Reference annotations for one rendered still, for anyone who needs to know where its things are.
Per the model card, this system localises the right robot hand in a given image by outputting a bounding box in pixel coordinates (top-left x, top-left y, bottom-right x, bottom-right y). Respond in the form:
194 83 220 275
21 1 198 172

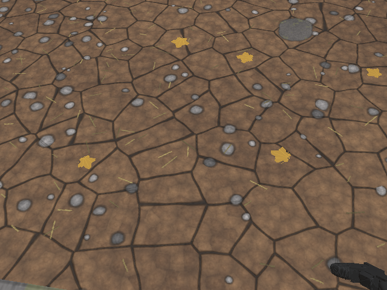
330 262 387 290

